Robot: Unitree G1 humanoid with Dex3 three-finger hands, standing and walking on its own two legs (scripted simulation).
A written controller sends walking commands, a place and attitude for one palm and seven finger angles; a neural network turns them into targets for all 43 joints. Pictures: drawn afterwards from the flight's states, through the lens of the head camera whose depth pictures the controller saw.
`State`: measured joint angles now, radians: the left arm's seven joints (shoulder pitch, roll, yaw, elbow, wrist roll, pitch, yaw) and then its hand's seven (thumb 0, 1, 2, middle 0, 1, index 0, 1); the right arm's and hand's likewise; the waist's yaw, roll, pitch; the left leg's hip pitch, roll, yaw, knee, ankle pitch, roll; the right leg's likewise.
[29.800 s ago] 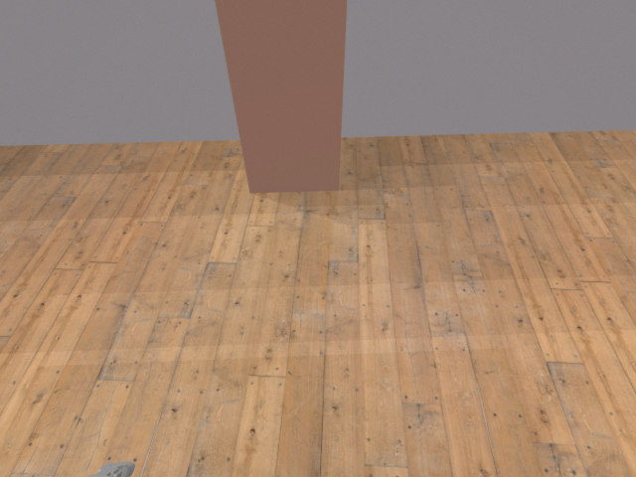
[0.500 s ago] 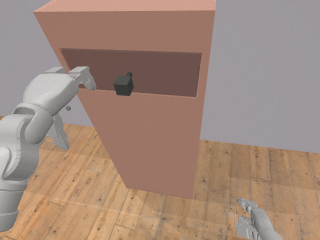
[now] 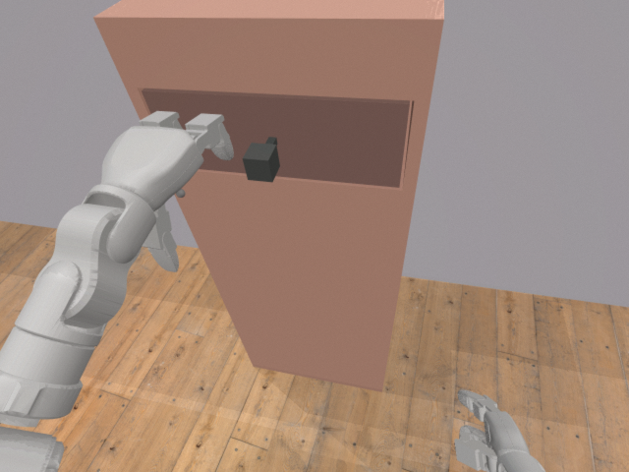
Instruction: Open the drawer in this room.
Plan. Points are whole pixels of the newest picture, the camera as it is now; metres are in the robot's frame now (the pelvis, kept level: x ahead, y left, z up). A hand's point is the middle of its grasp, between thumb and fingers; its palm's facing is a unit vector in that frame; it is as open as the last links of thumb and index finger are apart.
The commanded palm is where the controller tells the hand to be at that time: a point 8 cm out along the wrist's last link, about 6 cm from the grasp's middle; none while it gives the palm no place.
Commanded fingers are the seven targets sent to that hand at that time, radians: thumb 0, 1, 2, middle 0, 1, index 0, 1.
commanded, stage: move the hooked fingers above the handle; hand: left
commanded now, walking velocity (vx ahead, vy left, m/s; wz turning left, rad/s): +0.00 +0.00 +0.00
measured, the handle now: (265, 154) +0.50 +0.14 +0.15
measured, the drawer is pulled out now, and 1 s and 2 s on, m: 0.00 0.00 0.00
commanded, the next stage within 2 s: none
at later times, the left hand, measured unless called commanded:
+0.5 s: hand (219, 162) +0.40 +0.17 +0.21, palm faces +0.12 -0.04 -0.99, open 13.9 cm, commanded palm +0.36 +0.17 +0.27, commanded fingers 0.00 -0.50 0.30 -0.30 -1.20 -0.30 -1.20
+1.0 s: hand (241, 147) +0.44 +0.15 +0.21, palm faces +0.08 -0.02 -1.00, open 13.9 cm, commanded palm +0.40 +0.15 +0.27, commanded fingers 0.00 -0.50 0.30 -0.30 -1.20 -0.30 -1.20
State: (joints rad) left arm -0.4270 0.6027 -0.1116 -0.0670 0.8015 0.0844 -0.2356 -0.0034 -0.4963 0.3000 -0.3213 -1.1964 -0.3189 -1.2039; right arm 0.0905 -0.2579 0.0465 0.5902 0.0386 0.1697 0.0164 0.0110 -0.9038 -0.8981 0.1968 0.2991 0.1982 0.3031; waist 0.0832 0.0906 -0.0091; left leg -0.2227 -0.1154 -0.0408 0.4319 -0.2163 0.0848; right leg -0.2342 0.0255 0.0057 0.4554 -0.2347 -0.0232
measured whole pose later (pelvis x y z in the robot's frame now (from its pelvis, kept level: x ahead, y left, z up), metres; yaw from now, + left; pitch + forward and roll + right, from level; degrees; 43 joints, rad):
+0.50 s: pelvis +0.01 -0.01 +0.00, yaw -1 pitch +3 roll +0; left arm -0.57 0.56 -0.16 0.09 0.84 0.15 -0.21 0.00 -0.49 0.30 -0.32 -1.20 -0.32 -1.20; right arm 0.13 -0.28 0.03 0.61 0.05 0.21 0.03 0.01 -0.90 -0.90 0.20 0.30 0.20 0.30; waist 0.06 0.09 -0.03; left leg -0.23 -0.11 -0.03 0.42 -0.23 0.07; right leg -0.26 0.04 0.01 0.47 -0.25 -0.04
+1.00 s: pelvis +0.02 -0.03 +0.00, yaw +0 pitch +4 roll +1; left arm -0.71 0.54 -0.20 0.27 0.86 0.17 -0.23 0.00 -0.49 0.30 -0.32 -1.20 -0.32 -1.20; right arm 0.12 -0.27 0.04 0.60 0.06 0.22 0.01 0.01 -0.90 -0.90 0.20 0.30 0.20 0.30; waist 0.04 0.08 -0.05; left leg -0.26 -0.09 -0.05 0.44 -0.25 0.05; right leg -0.28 0.05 0.00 0.48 -0.27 -0.06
